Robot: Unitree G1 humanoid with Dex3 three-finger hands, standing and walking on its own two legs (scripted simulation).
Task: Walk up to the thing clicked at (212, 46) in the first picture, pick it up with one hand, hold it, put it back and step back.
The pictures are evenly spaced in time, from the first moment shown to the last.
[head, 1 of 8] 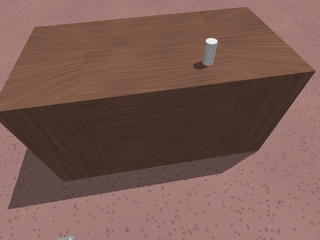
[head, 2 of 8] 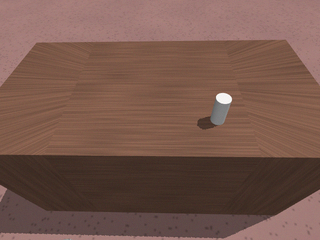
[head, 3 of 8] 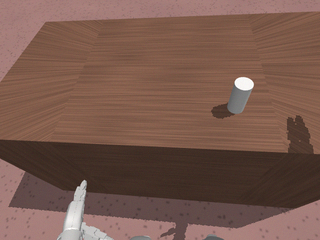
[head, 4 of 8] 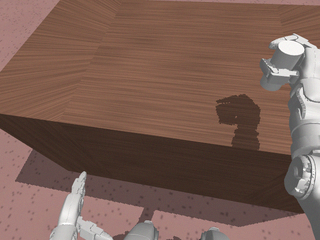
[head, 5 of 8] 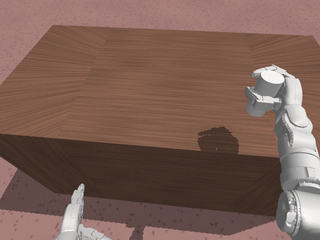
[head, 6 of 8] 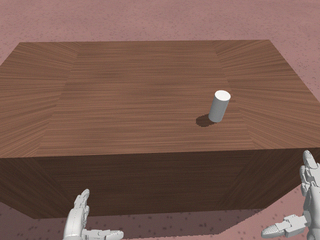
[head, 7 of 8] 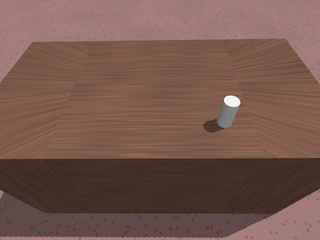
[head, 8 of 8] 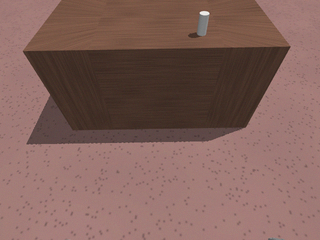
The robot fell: no
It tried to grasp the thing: yes
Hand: right
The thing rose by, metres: 0.24
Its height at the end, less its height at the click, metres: +0.00
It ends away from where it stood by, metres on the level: 0.02
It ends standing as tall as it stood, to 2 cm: yes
